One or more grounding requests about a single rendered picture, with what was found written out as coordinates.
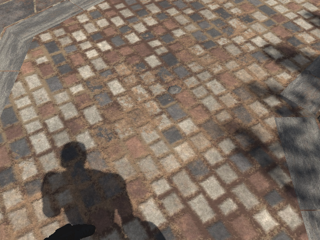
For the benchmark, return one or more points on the left robot hand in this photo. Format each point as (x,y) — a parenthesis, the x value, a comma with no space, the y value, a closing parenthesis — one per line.
(72,232)

